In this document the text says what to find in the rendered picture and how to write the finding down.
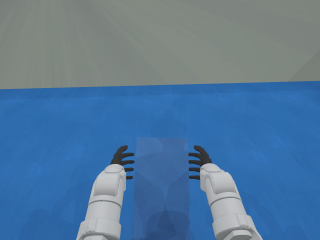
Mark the right robot forearm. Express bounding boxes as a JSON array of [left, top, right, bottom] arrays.
[[200, 163, 263, 240]]

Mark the robot left hand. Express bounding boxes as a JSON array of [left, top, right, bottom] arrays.
[[110, 145, 135, 180]]

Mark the carton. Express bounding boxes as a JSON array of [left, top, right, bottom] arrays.
[[131, 137, 191, 240]]

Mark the robot right hand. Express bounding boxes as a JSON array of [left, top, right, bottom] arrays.
[[188, 145, 212, 180]]

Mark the left robot forearm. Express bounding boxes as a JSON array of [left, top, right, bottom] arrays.
[[76, 164, 126, 240]]

